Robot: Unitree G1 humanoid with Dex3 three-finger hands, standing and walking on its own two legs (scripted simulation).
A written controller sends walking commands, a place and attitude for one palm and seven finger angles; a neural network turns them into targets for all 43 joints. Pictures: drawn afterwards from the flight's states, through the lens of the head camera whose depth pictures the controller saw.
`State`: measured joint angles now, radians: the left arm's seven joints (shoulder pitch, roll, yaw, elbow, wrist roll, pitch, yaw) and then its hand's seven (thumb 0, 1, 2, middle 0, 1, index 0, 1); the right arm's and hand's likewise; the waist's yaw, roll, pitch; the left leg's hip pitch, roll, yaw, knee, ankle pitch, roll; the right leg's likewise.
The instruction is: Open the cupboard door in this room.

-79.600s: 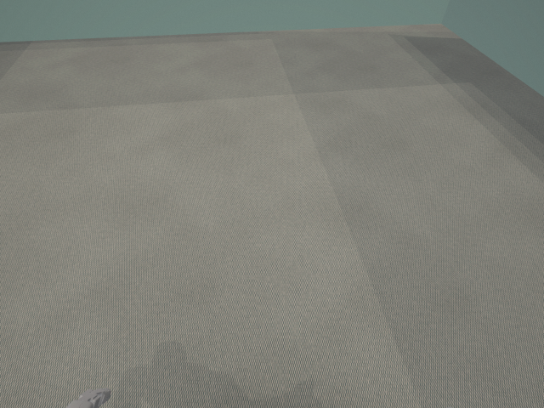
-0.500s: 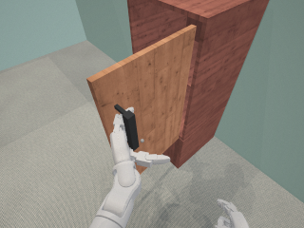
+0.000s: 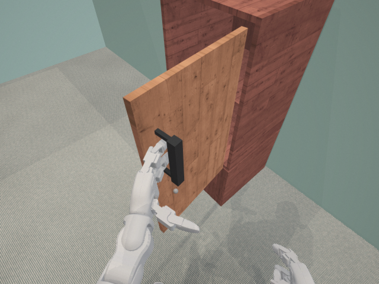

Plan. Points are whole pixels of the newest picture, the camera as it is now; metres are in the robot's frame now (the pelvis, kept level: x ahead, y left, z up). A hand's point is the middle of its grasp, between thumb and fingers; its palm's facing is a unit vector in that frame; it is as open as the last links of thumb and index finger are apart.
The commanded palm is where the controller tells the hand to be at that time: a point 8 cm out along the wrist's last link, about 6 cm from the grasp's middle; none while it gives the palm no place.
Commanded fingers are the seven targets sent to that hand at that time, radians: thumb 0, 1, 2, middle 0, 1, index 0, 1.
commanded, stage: slide the hand sideways off the handle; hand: left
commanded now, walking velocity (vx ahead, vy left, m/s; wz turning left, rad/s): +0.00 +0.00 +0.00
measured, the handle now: (169, 158) +0.37 +0.06 +0.07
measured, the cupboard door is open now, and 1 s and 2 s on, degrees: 98 97 97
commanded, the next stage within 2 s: draw the hand back to the body in 0.74 s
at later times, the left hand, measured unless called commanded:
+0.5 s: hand (144, 213) +0.24 +0.10 +0.07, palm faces -0.02 -1.00 -0.01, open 16.1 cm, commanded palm +0.21 +0.16 +0.07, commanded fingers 0.00 -0.50 0.30 -0.15 -0.30 -0.15 -0.30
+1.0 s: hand (126, 217) +0.23 +0.13 +0.08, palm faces -0.03 -1.00 -0.04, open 16.3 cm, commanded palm +0.20 +0.19 +0.09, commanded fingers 0.00 -0.50 0.30 -0.15 -0.30 -0.15 -0.30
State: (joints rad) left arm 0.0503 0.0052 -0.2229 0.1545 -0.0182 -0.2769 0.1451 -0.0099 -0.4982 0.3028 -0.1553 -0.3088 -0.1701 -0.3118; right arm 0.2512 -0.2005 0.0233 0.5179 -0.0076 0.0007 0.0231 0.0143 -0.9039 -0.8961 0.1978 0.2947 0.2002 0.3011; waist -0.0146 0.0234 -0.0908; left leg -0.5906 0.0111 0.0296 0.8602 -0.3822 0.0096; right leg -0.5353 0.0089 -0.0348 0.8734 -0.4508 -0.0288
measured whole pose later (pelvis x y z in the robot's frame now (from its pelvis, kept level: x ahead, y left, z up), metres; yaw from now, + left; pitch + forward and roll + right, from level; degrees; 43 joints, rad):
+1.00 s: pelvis +0.01 +0.00 -0.01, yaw +1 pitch +8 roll -1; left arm 0.45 0.17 -0.03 -0.26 -0.17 -0.24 -0.09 -0.01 -0.50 0.30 -0.15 -0.30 -0.15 -0.30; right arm 0.27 -0.22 0.03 0.46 0.02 -0.11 -0.04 0.02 -0.90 -0.90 0.20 0.29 0.20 0.30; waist 0.00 0.05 -0.12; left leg -0.65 0.02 0.00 0.95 -0.44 0.00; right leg -0.57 0.02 -0.06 0.93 -0.50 -0.04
